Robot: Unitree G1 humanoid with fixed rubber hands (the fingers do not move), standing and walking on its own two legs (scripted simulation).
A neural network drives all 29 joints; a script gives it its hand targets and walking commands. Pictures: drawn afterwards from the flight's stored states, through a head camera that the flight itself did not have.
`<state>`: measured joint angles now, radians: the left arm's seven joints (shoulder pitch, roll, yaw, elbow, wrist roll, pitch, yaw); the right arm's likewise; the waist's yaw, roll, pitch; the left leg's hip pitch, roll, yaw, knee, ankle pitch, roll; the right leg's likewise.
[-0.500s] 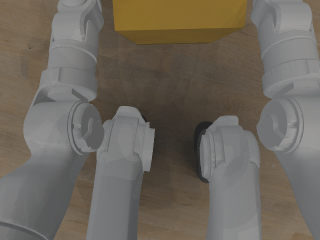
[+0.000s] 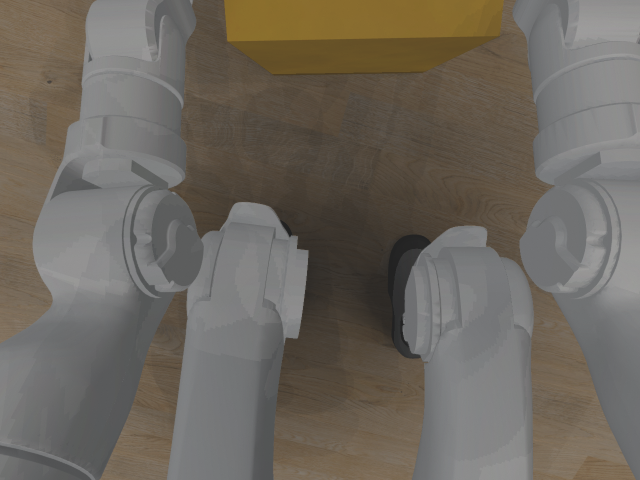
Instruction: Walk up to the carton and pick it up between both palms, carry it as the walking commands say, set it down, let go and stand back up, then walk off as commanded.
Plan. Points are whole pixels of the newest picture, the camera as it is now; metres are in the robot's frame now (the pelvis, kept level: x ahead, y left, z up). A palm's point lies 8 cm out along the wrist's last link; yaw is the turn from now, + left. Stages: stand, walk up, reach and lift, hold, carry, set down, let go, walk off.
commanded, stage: set down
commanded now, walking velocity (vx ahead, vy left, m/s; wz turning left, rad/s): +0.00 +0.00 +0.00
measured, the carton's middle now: out of the picture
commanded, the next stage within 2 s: none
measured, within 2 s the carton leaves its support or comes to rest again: neither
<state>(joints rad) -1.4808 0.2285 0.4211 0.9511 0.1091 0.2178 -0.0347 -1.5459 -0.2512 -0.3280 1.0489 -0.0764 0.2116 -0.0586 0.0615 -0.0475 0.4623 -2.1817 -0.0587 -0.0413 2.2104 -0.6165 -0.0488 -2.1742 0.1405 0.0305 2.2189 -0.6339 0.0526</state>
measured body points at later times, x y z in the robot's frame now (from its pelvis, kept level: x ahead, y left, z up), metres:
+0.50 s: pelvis +0.01 +0.00 +0.00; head +0.39 +0.02 +0.22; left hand +0.56 +0.22 -0.20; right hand +0.59 -0.11 -0.19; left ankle +0.11 +0.13 -0.34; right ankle +0.10 -0.12 -0.34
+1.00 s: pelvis -0.01 +0.01 +0.03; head +0.37 +0.04 +0.25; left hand +0.57 +0.24 -0.13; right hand +0.60 -0.11 -0.12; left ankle +0.11 +0.12 -0.34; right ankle +0.10 -0.11 -0.34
